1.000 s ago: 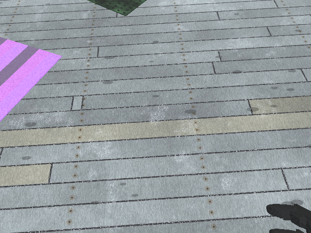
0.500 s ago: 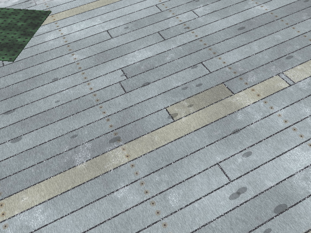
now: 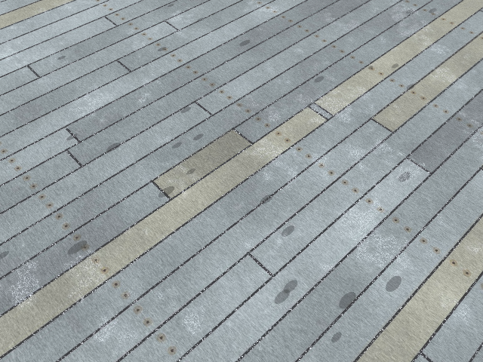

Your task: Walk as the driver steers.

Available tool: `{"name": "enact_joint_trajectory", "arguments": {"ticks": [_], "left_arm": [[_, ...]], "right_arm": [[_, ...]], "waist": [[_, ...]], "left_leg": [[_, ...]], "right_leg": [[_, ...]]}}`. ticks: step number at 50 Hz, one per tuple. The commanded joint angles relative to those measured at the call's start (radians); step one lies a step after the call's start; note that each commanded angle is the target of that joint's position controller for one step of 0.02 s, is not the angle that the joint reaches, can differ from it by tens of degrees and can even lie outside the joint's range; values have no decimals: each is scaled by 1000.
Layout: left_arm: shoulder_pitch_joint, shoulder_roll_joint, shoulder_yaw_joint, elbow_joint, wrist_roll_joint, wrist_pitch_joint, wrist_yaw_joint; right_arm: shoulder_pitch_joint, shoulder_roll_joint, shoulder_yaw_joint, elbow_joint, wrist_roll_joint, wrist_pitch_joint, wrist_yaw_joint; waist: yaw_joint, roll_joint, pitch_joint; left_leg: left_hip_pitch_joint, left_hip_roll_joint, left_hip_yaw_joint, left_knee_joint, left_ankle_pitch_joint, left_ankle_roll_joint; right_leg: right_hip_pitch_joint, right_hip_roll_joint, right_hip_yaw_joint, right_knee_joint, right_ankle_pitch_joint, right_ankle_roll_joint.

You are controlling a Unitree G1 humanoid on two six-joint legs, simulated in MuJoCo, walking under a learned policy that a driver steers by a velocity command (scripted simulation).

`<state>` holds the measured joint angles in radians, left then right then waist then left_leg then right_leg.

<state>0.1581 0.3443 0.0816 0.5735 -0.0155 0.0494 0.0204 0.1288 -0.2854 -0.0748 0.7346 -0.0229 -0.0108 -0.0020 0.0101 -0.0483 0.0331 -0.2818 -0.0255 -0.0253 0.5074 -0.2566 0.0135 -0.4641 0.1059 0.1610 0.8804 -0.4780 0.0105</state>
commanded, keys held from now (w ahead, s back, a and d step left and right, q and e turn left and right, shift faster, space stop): e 0.08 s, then w+e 0.46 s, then w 0.46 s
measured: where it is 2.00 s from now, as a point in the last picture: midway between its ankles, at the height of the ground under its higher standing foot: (372, 247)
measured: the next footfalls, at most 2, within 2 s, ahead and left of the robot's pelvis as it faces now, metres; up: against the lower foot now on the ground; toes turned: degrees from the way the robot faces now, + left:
right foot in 0.36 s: +0.03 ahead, -0.15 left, +0.00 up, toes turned -15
left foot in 0.80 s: +0.43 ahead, -0.08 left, +0.00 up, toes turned -24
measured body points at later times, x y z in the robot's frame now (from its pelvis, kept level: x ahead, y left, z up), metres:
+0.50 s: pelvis +0.06 -0.07 +0.01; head +0.08 -0.11 +0.46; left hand +0.23 +0.17 -0.08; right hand +0.12 -0.39 -0.10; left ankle +0.11 +0.08 -0.66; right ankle -0.01 -0.14 -0.73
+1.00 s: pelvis +0.34 -0.13 +0.00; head +0.37 -0.14 +0.45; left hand +0.56 +0.07 -0.10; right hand +0.31 -0.42 -0.11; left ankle +0.40 -0.06 -0.73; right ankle +0.24 -0.24 -0.65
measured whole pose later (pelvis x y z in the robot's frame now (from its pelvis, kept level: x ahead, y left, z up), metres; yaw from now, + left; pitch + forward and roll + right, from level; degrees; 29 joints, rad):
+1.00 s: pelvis +0.34 -0.13 +0.00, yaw -25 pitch +1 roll +2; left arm 0.27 0.30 0.04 0.70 -0.02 -0.06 0.01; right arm 0.25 -0.27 -0.05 0.78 0.00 -0.09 0.03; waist -0.02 -0.04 0.05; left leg -0.25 -0.07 0.05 0.39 -0.16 0.07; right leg -0.50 -0.05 0.06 1.15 -0.34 -0.02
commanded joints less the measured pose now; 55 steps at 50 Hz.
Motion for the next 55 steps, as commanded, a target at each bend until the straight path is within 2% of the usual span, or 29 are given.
{"name": "enact_joint_trajectory", "arguments": {"ticks": [1,2,4,7,10,13,15,17,18,19,20,21,23,25,29,32,36,38,40,41,42,43,44,45,46,47,50,52,55], "left_arm": [[66,157,64,-35,0,-3,5],[61,132,57,-34,-2,4,3],[23,88,41,-52,-12,6,-4],[-50,62,22,-85,-13,1,-15],[-72,48,9,-104,-5,-12,-31],[-38,56,10,-90,-7,-22,-41],[30,51,13,-62,-9,-27,-46],[202,78,35,12,-13,-30,-38],[341,156,62,36,-16,-35,-26],[346,286,78,1,-8,-62,-33],[322,190,54,-5,-2,-88,-40],[275,130,30,-5,3,-105,-39],[196,89,12,-15,0,-107,-32],[184,100,10,-18,10,-104,-17],[213,116,15,21,3,-103,6],[275,120,17,70,-4,-106,8],[293,124,22,116,-10,-103,7],[283,131,25,124,-6,-95,8],[268,114,15,121,4,-85,9],[277,60,-7,99,26,-83,9],[437,-46,-34,100,-4,-97,2],[350,66,-18,111,-21,-109,-1],[222,110,-4,83,-35,-117,-6],[157,98,-10,68,-22,-125,-4],[121,88,-7,61,-3,-131,-6],[139,74,-7,64,-2,-129,-10],[157,19,-22,72,1,-115,-13],[86,3,-33,45,14,-114,-13],[-15,-16,-44,24,14,-128,-23]], "right_arm": [[-84,-122,-28,-93,12,-11,-18],[-80,-117,-24,-92,20,-8,-24],[-44,-126,-25,-84,13,4,-34],[48,-160,-38,-68,19,11,-40],[55,-203,-52,-68,30,1,-28],[47,-222,-58,-62,46,-16,-6],[31,-222,-56,-53,62,-22,8],[36,-155,-36,-42,57,-26,14],[-4,-82,-10,-69,27,-32,19],[-86,-62,-2,-162,16,-56,15],[-116,-140,-19,-164,46,-81,22],[-94,-168,-27,-154,61,-97,33],[-61,-173,-31,-114,20,-108,37],[-64,-150,-26,-101,8,-108,42],[-142,-80,5,-101,18,-100,44],[-230,-67,17,-123,31,-103,57],[-240,-100,9,-135,36,-111,67],[-187,-126,-4,-125,33,-113,63],[36,-181,-34,-76,27,-108,46],[222,-233,-43,-58,13,-104,37],[291,-273,-54,-13,12,-101,49],[262,-169,-28,-21,39,-103,50],[195,-135,-18,-23,40,-98,41],[141,-131,-13,-29,29,-93,36],[110,-115,-9,-29,19,-90,34],[97,-103,-2,-30,7,-94,31],[100,-102,-1,-9,26,-105,26],[113,-131,-8,4,32,-105,21],[132,-152,-10,15,38,-96,16]], "waist": [[29,177,-68],[17,178,-57],[-9,192,-57],[-80,222,-86],[-89,230,-66],[-68,222,-38],[-20,197,-36],[53,112,-81],[112,-97,-107],[99,-281,-91],[115,-160,-66],[74,-144,-4],[27,-66,35],[10,-62,20],[34,-51,21],[75,-60,46],[62,-72,68],[32,-94,30],[-86,-91,-143],[-150,20,-307],[-60,377,-460],[-105,260,-362],[-110,182,-199],[-82,85,-123],[-57,65,-67],[-25,93,-63],[3,122,-38],[-10,110,0],[-44,98,19]], "left_leg": [[148,306,-244,-172,351,194],[161,292,-203,-169,379,191],[186,263,-125,-178,406,196],[271,292,-134,-247,48,204],[228,319,-116,-293,-109,192],[141,324,-60,-302,-138,175],[93,319,-18,-255,-152,155],[-53,255,85,-49,-141,100],[-260,166,191,330,-189,19],[-631,-4,97,599,-358,-30],[-693,59,-36,706,-323,-14],[-690,93,-47,684,-212,8],[-608,124,-35,563,-54,-5],[-515,98,-8,479,59,-35],[-390,47,18,198,261,-73],[-312,31,25,80,347,-62],[-309,39,3,-2,307,-7],[-227,12,38,-9,223,27],[120,-5,72,-5,234,92],[445,183,-152,43,221,167],[731,410,-690,-107,-81,325],[665,384,-745,-216,-235,285],[520,358,-569,-227,-201,249],[379,323,-464,-243,-83,229],[273,287,-387,-264,25,228],[211,263,-339,-289,83,228],[128,245,-244,-354,164,253],[102,241,-188,-388,212,258],[97,194,-88,-395,260,221]], "right_leg": [[-161,-64,-17,326,-15,57],[-183,-71,-28,350,24,73],[-183,-83,-86,291,68,90],[-196,-129,-132,129,92,88],[-109,-152,-173,-22,63,53],[34,-144,-221,-169,70,2],[160,-127,-253,-311,149,-34],[436,-75,-267,-409,172,-78],[614,-245,14,-501,118,-149],[685,-464,570,-649,-75,-356],[652,-491,580,-699,-134,-390],[601,-456,479,-695,-82,-354],[512,-363,292,-680,135,-286],[455,-312,200,-692,321,-262],[374,-250,67,-684,445,-221],[344,-265,63,-694,429,-208],[451,-325,97,-649,507,-189],[502,-326,87,-569,744,-171],[440,-253,24,-277,1030,-127],[229,-188,9,30,744,-95],[-111,-3,6,383,-64,-28],[-212,-48,68,465,-79,-32],[-260,-96,27,464,6,-37],[-232,-145,-15,421,80,-41],[-212,-178,-36,363,127,-39],[-162,-205,-35,334,160,-39],[-144,-231,-67,230,167,-16],[-184,-243,-88,116,238,8],[-151,-229,-119,-103,433,15]]}}
Keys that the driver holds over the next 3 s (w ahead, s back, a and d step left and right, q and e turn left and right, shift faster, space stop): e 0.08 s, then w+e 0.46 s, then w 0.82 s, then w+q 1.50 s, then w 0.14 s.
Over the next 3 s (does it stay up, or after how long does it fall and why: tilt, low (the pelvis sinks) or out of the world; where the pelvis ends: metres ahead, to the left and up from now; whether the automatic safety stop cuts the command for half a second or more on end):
stays up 1.37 -0.30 0.00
